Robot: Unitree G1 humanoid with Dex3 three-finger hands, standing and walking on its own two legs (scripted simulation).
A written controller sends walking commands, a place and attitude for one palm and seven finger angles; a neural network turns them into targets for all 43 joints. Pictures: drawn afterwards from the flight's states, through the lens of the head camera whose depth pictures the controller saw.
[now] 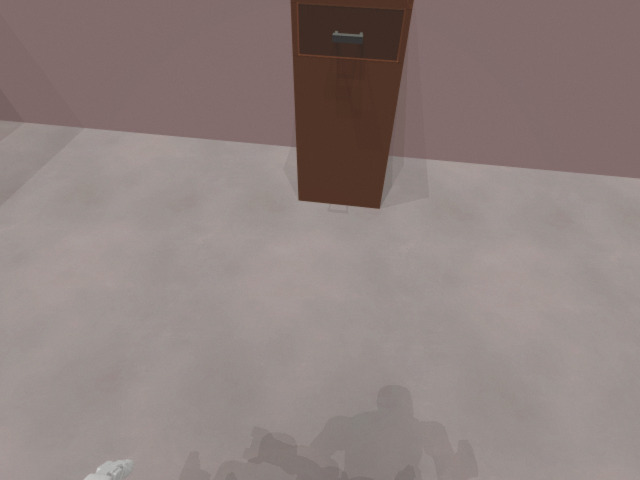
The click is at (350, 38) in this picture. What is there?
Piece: drawer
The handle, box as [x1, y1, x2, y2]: [332, 31, 362, 43]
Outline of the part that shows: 332,35 332,41 353,43 362,42 362,32 360,32 359,34 338,33 337,31 335,31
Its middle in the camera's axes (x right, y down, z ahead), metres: +0.09 -0.68 +1.30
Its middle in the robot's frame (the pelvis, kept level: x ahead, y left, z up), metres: +1.43 -0.02 +0.01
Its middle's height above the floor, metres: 0.78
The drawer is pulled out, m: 0.00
